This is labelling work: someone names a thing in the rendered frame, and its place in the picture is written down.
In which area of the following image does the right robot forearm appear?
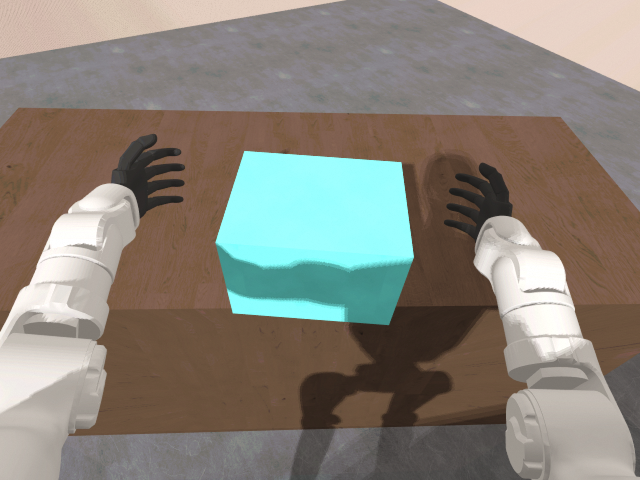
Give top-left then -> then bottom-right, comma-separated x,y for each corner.
473,216 -> 636,474

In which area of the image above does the carton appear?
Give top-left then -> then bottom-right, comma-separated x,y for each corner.
215,151 -> 414,325

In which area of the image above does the left robot hand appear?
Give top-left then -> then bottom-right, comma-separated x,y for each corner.
111,134 -> 185,218

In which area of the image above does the robot right upper arm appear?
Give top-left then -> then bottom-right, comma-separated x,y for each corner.
505,389 -> 640,480

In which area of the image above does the right robot hand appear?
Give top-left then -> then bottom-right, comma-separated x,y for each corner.
444,163 -> 513,243

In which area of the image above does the robot left upper arm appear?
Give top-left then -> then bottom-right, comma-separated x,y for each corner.
0,333 -> 107,480

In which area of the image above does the pedestal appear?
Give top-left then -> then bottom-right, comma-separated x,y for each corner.
0,108 -> 640,436

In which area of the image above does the left robot forearm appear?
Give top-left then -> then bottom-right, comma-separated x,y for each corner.
0,183 -> 140,348

